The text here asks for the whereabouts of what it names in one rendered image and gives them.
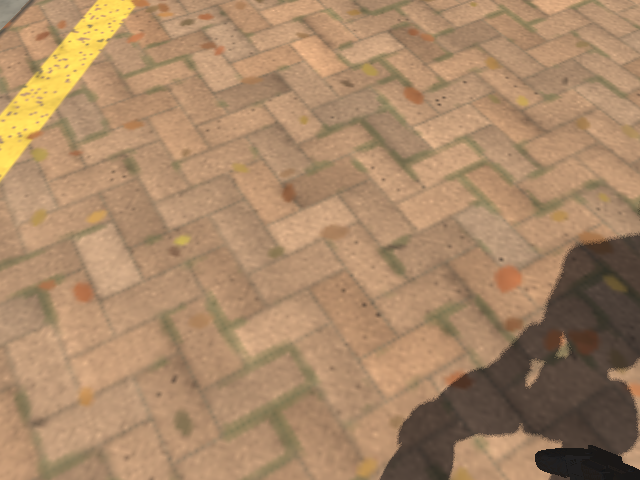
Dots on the robot right hand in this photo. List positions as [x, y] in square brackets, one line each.
[585, 464]

